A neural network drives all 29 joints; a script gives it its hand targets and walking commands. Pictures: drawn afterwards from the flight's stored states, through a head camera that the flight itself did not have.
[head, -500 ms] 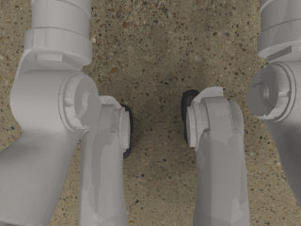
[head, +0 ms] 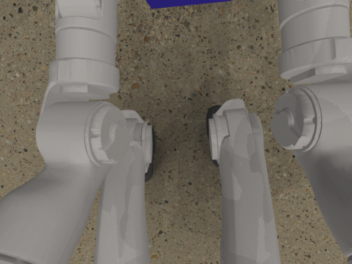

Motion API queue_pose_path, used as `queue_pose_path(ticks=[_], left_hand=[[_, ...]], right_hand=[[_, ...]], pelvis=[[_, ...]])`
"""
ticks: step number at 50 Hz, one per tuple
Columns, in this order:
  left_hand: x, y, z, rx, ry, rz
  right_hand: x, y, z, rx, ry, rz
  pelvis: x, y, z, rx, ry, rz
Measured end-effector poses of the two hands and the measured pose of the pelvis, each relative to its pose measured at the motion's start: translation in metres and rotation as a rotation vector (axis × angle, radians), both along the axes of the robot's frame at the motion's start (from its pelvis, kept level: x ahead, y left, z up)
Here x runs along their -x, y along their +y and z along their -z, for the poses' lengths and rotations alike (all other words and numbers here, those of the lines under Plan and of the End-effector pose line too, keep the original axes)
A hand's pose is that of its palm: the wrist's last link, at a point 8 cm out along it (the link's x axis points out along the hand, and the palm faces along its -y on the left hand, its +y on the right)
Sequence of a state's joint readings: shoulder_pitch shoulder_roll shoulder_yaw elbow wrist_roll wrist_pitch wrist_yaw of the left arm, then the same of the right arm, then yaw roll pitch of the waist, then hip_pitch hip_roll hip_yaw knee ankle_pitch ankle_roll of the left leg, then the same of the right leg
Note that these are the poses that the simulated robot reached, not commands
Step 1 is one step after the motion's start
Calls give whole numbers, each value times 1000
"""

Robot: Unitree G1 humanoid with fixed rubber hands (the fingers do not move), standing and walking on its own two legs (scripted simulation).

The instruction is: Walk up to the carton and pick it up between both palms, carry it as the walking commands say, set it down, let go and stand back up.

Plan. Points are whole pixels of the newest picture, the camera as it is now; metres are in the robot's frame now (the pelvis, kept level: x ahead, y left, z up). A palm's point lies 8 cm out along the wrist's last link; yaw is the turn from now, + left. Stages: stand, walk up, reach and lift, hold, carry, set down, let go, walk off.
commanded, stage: reach and lift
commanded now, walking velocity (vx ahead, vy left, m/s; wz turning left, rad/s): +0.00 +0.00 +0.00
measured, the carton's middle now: out of the picture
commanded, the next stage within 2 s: none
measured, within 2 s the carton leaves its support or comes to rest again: neither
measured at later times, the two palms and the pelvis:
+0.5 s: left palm out of the picture +0.57 +0.07 -0.03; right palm out of the picture +0.55 -0.18 -0.04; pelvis -0.01 +0.00 +0.04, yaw -1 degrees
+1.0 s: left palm out of the picture +0.53 +0.09 +0.04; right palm out of the picture +0.52 -0.17 +0.03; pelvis -0.02 +0.00 +0.09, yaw -2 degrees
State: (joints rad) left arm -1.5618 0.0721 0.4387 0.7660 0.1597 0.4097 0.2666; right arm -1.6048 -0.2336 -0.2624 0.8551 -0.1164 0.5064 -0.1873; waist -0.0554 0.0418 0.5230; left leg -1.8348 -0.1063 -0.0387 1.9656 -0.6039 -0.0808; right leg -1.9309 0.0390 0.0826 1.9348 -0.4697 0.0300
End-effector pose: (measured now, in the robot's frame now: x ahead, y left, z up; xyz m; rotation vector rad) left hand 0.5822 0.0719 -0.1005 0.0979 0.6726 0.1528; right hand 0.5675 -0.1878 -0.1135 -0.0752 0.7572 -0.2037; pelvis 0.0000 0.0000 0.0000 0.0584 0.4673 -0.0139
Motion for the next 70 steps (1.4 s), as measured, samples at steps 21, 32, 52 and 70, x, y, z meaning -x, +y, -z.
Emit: queue_pose_path(ticks=[21, 32, 52, 70], left_hand=[[11, 3, -61, 2, -11, -11], [30, 1, -87, -8, -3, -12], [51, 19, -150, -1, -7, -23], [80, 13, -242, 1, 3, -25]], right_hand=[[13, 4, -60, 10, -19, 1], [31, 3, -86, 1, -13, 5], [50, 20, -150, 0, -20, 3], [79, 15, -243, -12, -12, 32]], pelvis=[[8, 3, -30, 7, -70, 10], [12, 1, -54, 2, -114, 16], [15, 4, -92, 7, -147, 28], [-25, 6, -140, 9, 1, 33]])
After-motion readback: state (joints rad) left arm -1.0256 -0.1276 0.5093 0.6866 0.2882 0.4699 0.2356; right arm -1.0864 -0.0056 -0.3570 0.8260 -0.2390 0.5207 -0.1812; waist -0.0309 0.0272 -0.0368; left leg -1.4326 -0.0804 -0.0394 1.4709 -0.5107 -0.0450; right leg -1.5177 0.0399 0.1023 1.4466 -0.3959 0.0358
